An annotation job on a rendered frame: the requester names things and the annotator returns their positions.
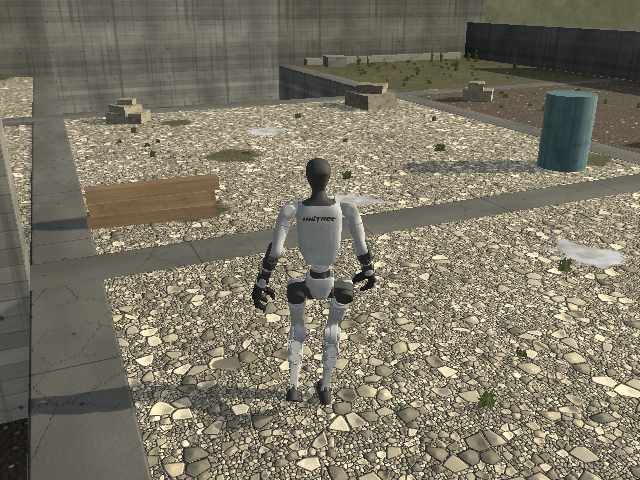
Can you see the robot right foot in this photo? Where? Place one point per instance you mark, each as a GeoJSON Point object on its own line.
{"type": "Point", "coordinates": [324, 396]}

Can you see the right robot hand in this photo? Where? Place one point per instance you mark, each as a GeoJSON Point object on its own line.
{"type": "Point", "coordinates": [361, 276]}

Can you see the robot left forearm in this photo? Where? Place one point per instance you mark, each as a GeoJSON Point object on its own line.
{"type": "Point", "coordinates": [266, 269]}

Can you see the robot right upper arm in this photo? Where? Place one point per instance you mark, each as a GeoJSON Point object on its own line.
{"type": "Point", "coordinates": [350, 210]}

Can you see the robot right thigh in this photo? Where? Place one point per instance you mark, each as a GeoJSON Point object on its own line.
{"type": "Point", "coordinates": [343, 296]}

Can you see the left robot hand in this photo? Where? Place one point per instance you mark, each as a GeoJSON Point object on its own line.
{"type": "Point", "coordinates": [257, 296]}

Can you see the robot left upper arm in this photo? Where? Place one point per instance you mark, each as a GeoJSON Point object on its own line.
{"type": "Point", "coordinates": [287, 212]}

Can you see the robot right forearm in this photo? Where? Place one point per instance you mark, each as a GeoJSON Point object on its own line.
{"type": "Point", "coordinates": [366, 262]}

